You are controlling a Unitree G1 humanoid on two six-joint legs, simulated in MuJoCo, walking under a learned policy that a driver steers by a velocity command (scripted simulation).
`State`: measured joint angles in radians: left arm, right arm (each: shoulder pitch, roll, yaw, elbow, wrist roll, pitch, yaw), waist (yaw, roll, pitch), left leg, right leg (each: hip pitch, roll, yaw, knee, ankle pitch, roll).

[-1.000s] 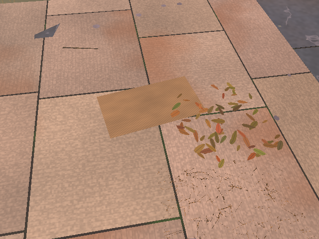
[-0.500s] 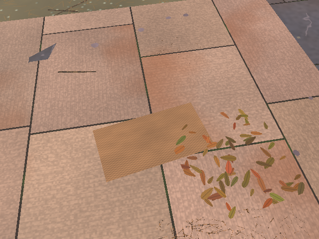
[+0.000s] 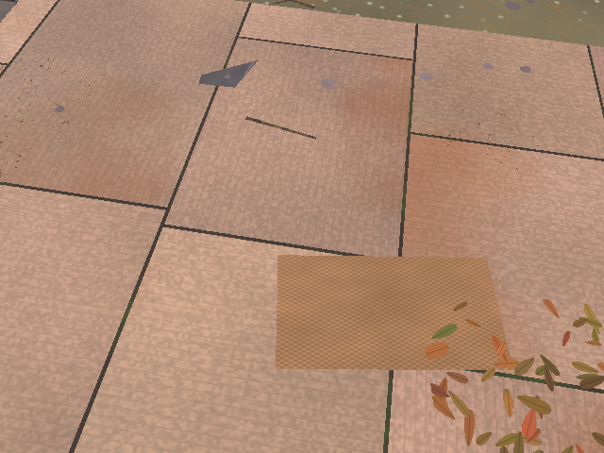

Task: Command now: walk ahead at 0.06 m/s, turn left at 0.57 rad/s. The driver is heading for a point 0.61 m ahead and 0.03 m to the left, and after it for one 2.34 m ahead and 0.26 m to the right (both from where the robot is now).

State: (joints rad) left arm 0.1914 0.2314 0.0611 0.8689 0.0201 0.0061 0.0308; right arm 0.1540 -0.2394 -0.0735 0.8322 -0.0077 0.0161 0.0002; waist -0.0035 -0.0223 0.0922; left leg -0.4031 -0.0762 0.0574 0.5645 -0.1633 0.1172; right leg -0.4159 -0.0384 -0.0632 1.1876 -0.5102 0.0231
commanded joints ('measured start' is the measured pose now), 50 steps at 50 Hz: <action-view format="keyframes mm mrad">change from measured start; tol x32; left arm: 1 57 97 22 -57 22 14 4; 50 159 54 13 13 9 -37 -75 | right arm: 1 30 -108 -25 -54 1 7 -17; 35 -241 -53 27 -160 -25 -48 61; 41 335 -249 -35 -17 -64 -85 0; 50 148 -88 15 28 -10 -125 -3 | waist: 1 11 82 -127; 17 62 148 -131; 20 79 -229 -91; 42 -131 254 -375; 50 23 106 -26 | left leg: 1 158 261 -354 -279 248 157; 12 162 211 -539 -408 -457 119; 26 -333 8 -178 442 -20 -99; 37 -60 55 59 -10 -73 -73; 41 772 399 -429 -183 -267 87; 42 722 509 -742 -327 -263 146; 50 294 305 -119 -450 142 41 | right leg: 1 -103 -22 86 -17 91 5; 18 396 92 -8 -833 159 -94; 21 304 -367 686 -1157 -331 -225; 39 354 -161 111 -746 920 -153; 42 -221 75 58 -17 -1 -86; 50 -221 -52 110 -94 312 -78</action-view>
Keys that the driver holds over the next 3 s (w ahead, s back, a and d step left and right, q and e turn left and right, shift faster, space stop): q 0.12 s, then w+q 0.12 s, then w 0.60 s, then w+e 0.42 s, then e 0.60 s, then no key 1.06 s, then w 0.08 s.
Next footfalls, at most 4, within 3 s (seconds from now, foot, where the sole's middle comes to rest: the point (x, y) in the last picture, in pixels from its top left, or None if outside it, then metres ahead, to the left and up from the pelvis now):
0.38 right None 0.08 -0.13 -0.76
0.80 left None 0.25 0.16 -0.76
1.32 right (281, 382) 0.59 0.05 -0.76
1.88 left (210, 338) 0.69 0.22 -0.76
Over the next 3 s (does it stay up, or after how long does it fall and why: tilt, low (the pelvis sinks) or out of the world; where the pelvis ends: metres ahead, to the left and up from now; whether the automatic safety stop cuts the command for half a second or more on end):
stays up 0.60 0.12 0.02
